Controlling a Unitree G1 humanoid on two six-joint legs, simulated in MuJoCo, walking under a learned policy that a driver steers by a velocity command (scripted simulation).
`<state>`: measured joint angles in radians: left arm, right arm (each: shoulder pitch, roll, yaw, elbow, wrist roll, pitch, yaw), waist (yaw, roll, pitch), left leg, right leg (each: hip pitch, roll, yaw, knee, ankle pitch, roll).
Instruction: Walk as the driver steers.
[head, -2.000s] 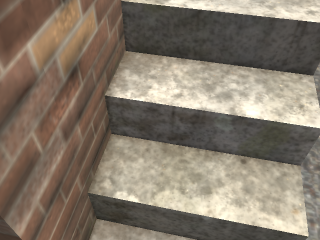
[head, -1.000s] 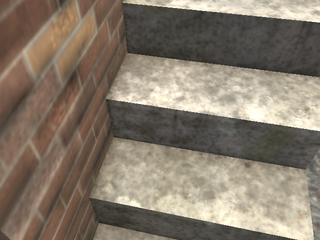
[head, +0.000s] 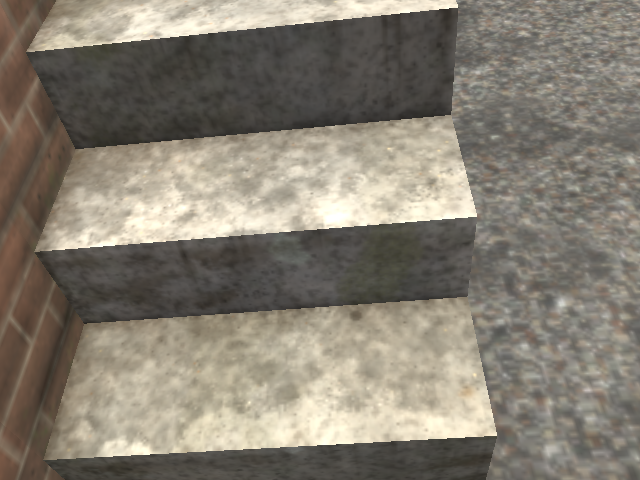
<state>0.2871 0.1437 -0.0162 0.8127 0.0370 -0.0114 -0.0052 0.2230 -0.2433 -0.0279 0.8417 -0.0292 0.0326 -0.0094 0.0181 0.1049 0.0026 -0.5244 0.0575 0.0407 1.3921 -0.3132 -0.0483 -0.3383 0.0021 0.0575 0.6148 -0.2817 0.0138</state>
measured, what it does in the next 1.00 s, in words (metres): climbs: left foot, then right foot 0.19 m higher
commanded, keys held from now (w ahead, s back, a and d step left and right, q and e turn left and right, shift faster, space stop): w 0.54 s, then w+q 0.46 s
